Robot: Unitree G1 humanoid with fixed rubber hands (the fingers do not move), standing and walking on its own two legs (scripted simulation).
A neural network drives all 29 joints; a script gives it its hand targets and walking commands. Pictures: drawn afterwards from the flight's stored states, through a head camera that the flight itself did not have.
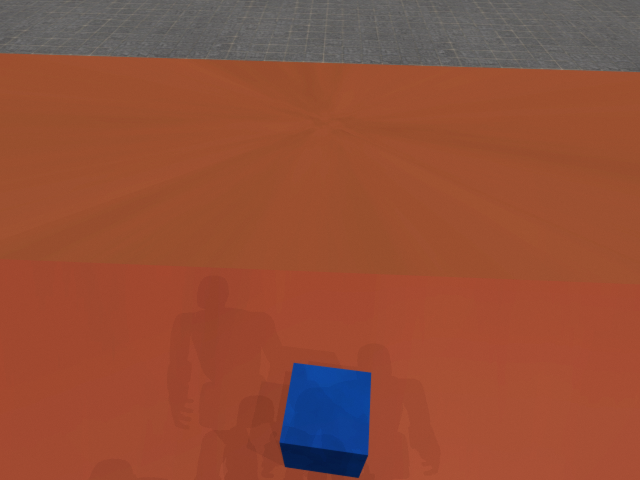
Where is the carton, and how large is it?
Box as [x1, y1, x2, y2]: [279, 363, 370, 477]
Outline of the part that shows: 294,363 279,442 285,466 358,477 367,456 370,373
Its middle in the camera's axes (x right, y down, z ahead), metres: +0.02 +0.50 +1.06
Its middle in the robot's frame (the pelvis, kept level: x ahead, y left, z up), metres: +0.40 -0.03 -0.65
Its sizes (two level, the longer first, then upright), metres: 0.210 0.200 0.250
